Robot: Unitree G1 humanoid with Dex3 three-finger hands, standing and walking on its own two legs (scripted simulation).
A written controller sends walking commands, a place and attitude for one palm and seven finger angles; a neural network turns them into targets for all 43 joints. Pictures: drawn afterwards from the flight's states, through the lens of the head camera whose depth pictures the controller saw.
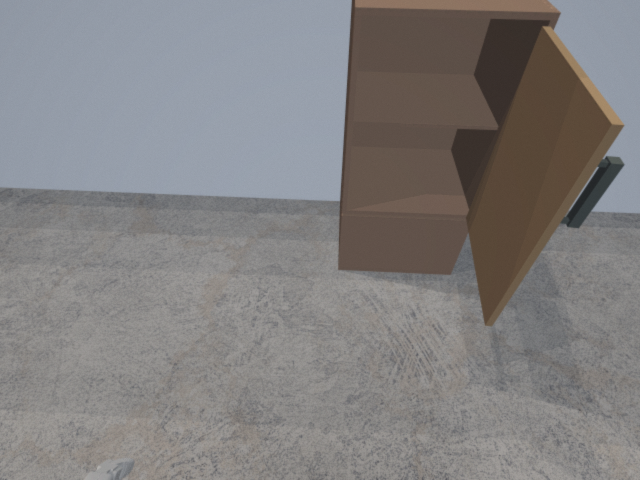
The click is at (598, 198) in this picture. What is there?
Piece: cupboard door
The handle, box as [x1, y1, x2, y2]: [561, 156, 624, 227]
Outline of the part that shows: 619,157 606,156 604,159 601,160 597,166 599,167 568,214 561,221 562,223 565,223 567,226 578,227 624,164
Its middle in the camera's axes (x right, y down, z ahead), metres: +0.49 -0.08 +0.73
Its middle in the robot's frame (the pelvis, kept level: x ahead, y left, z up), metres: +0.63 -0.46 +0.00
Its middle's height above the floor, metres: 0.77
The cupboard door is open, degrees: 85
